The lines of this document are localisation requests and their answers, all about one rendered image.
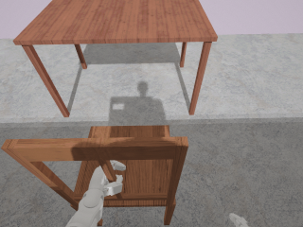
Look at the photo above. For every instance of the table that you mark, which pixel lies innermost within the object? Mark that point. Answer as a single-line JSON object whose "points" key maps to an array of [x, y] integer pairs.
{"points": [[118, 22]]}

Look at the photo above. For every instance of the chair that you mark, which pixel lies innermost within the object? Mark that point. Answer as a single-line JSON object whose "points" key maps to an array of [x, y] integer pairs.
{"points": [[154, 162]]}

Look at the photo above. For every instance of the robot right hand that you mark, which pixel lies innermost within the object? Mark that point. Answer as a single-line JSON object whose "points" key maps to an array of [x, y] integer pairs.
{"points": [[238, 221]]}

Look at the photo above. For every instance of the robot left forearm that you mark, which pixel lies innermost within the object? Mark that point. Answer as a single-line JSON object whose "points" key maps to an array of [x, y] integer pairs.
{"points": [[90, 210]]}

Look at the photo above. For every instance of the robot left hand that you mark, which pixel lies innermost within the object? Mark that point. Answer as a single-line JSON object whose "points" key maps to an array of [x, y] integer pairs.
{"points": [[99, 180]]}

